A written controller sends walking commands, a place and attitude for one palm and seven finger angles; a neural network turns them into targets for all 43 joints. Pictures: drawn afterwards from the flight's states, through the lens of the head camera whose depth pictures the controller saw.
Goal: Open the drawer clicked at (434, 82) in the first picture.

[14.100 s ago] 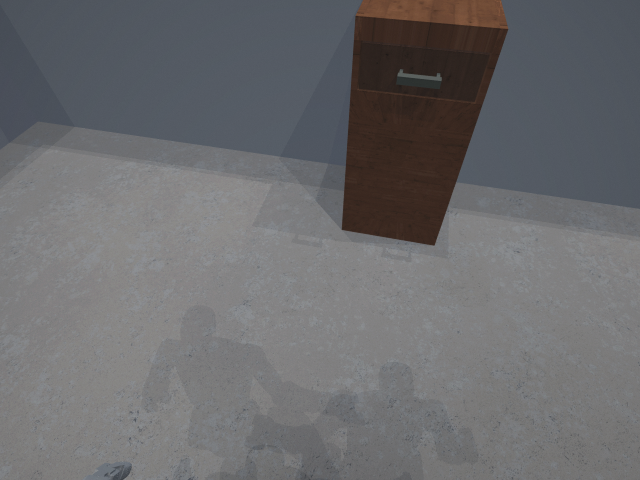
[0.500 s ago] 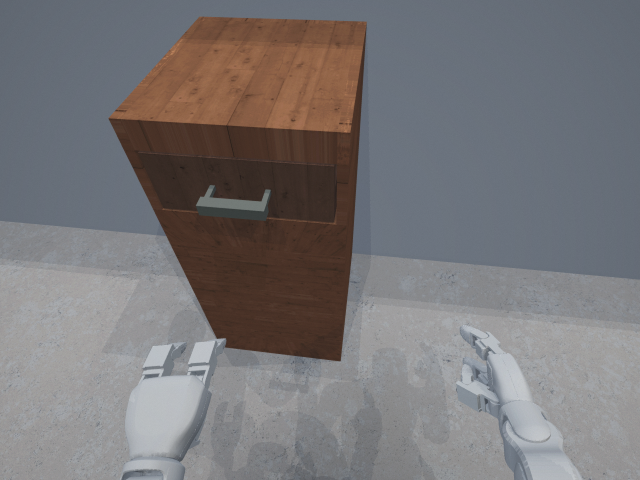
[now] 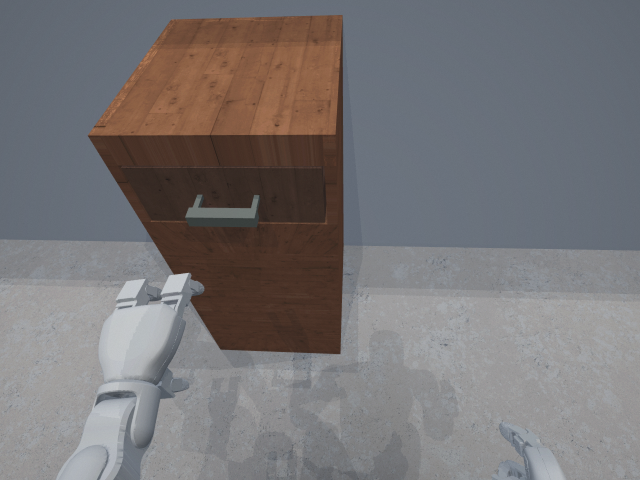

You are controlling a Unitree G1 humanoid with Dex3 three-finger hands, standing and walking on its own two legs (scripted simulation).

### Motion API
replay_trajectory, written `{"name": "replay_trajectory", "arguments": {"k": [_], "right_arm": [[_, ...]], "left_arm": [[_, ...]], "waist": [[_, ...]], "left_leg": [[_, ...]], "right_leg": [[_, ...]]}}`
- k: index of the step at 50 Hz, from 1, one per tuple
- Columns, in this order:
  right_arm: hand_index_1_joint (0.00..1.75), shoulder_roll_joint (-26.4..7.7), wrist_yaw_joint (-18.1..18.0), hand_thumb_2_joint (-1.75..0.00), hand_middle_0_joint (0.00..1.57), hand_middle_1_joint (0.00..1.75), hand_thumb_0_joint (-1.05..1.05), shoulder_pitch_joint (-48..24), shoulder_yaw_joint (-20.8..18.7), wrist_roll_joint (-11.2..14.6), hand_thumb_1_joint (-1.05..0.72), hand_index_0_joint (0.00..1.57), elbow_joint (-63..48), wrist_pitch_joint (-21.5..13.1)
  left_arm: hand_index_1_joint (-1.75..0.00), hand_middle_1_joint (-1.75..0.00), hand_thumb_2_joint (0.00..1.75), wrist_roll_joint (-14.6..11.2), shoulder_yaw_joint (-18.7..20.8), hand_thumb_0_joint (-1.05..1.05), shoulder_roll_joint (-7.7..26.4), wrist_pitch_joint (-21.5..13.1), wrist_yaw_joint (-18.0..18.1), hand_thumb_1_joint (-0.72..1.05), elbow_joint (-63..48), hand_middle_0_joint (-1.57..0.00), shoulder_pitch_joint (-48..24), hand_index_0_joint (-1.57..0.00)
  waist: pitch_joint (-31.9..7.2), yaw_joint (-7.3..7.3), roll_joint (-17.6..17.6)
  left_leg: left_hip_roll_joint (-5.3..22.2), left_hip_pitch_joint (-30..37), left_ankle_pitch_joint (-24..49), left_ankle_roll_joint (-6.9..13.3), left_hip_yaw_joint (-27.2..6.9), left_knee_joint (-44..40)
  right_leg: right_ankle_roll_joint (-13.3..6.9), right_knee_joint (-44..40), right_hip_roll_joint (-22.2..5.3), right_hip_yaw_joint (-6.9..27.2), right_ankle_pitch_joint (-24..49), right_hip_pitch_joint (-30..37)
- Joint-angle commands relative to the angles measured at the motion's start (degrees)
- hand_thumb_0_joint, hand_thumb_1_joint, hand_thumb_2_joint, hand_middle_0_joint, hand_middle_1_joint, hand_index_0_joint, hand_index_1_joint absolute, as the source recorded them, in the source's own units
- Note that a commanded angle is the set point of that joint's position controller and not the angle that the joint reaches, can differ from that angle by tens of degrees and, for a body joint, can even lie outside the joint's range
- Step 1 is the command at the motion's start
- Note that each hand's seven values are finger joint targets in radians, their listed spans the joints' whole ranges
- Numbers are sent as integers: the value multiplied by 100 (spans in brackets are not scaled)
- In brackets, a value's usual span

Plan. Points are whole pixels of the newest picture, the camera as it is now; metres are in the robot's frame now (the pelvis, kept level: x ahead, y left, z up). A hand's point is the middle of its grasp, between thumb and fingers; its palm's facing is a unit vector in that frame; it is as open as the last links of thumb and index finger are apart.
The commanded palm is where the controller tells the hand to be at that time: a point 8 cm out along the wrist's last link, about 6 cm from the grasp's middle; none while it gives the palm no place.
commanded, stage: raise the hand with hooked fingers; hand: left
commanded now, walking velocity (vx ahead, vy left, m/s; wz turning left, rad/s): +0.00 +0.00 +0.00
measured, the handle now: (225, 208) +0.54 +0.24 -0.03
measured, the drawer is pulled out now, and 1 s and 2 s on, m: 0.00 0.00 0.00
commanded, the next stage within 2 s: move the hooked fingers above the handle in 0.84 s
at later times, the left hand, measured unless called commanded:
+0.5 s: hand (135, 272) +0.32 +0.26 +0.09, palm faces +0.05 -0.07 -1.00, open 13.9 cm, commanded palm +0.29 +0.26 +0.14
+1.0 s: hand (144, 277) +0.32 +0.25 +0.09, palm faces +0.04 -0.08 -1.00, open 13.9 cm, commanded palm +0.30 +0.26 +0.14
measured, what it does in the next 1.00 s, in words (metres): stands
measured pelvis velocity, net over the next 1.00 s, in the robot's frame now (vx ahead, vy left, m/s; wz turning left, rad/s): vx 0.02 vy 0.01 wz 0.03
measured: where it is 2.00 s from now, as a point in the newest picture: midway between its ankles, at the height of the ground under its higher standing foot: outside the picture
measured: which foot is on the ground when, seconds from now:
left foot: down 0.00-1.00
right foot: down 0.00-1.00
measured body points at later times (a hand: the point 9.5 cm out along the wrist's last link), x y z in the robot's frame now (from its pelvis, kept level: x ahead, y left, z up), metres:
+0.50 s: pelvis +0.02 +0.01 +0.01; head +0.04 -0.02 +0.46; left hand +0.31 +0.26 +0.15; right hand +0.23 -0.18 -0.09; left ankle -0.05 +0.09 -0.72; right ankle +0.06 -0.10 -0.72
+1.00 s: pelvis +0.02 +0.01 +0.01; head +0.05 -0.02 +0.46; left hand +0.31 +0.25 +0.14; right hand +0.21 -0.21 -0.11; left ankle -0.05 +0.09 -0.72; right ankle +0.06 -0.10 -0.72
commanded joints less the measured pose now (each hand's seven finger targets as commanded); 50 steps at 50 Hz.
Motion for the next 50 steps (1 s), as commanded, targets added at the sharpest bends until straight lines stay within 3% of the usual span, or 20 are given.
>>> {"name": "replay_trajectory", "arguments": {"k": [1,4,7,13,21,26,31,35,43,46,50], "right_arm": [[30,-422,-38,-90,20,30,0,-1003,-108,61,-90,20,-1041,-344],[30,-438,-72,-90,20,30,0,-1000,-73,86,-90,20,-999,-319],[30,-427,-81,-90,20,30,0,-1026,-25,88,-90,20,-982,-281],[30,-391,-98,-90,20,30,0,-1039,63,109,-90,20,-931,-207],[30,-414,-112,-90,20,30,0,-914,102,109,-90,20,-857,-150],[30,-467,-24,-90,20,30,0,-788,59,141,-90,20,-875,-108],[30,-497,47,-90,20,30,0,-706,4,92,-90,20,-920,-123],[30,-522,59,-90,20,30,0,-689,-42,113,-90,20,-879,-140],[30,-528,37,-90,20,30,0,-748,-54,161,-90,20,-796,-127],[30,-523,27,-90,20,30,0,-768,-34,151,-90,20,-809,-114],[30,-539,-35,-90,20,30,0,-759,-8,177,-90,20,-769,-84]], "left_arm": [[-111,-111,36,-35,496,0,897,49,79,-36,-1209,-29,-1337,-29],[-115,-115,33,-55,465,0,988,139,-171,-43,-1101,-29,-1631,-29],[-120,-120,30,-48,486,0,1080,179,-385,-50,-1106,-30,-1930,-30],[-120,-120,30,-87,558,0,1273,186,-757,-50,-942,-30,-2535,-30],[-120,-120,30,-256,694,0,1652,31,-1237,-50,-888,-30,-3380,-30],[-120,-120,30,-434,662,0,1506,-133,-1555,-50,-649,-30,-2864,-30],[-120,-120,30,-422,953,0,1757,-452,-1413,-50,-1157,-30,-2900,-30],[-120,-120,30,-404,1193,0,1918,-536,-1118,-50,-1170,-30,-2887,-30],[-120,-120,30,-379,850,0,1689,-317,-968,-50,-941,-30,-2958,-30],[-120,-120,30,-387,861,0,1731,-292,-1035,-50,-983,-30,-2950,-30],[-120,-120,30,-399,934,0,1811,-313,-1093,-50,-503,-30,-3198,-30]], "waist": [[-1384,166,-145],[-1246,171,-261],[-1171,190,-99],[-1154,188,-125],[-1500,156,-25],[-1352,187,-274],[-1699,270,-24],[-1680,282,-43],[-1598,218,57],[-1655,206,-65],[-1319,126,-368]], "left_leg": [[-14,-339,1512,-93,-553,-761],[3,-238,1616,-108,-540,-889],[10,-74,1817,-135,-534,-985],[9,112,2193,-174,-530,-1114],[15,429,2737,-227,-584,-1181],[64,351,3107,-259,-588,-1186],[84,488,3465,-318,-672,-1119],[74,417,3383,-352,-685,-1137],[37,394,3010,-337,-629,-1193],[28,382,2920,-306,-607,-1199],[-5,88,2351,-208,-530,-1258]], "right_leg": [[-140,-457,36,502,586,1843],[-138,-551,50,432,694,1919],[-150,-625,62,414,871,2016],[-146,-747,84,336,1266,2247],[-139,-841,76,244,1669,2559],[-126,-862,83,172,1846,2522],[-141,-788,74,196,1934,2556],[-150,-787,90,234,1902,2495],[-144,-845,70,196,1602,2372],[-126,-861,59,222,1618,2485],[-108,-943,66,258,1399,2403]]}}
